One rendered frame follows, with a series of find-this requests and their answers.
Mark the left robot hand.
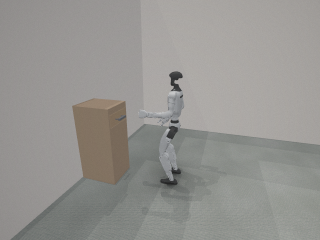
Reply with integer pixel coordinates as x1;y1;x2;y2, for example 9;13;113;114
138;109;147;118

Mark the robot right thigh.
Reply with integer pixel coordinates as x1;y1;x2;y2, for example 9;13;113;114
166;128;174;152

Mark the handle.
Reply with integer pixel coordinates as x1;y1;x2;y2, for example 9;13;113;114
115;115;126;121

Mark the robot left upper arm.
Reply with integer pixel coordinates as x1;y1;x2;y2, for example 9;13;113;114
168;91;177;118

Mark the right robot hand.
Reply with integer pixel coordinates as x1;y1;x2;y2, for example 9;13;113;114
157;117;169;126

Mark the cabinet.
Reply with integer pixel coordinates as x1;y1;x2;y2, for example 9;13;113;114
72;98;130;185

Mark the drawer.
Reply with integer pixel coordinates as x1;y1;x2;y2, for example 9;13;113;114
109;107;126;128

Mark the robot left forearm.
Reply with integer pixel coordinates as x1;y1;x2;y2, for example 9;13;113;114
147;111;171;119

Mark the left robot foot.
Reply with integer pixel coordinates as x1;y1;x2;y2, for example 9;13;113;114
160;178;178;185

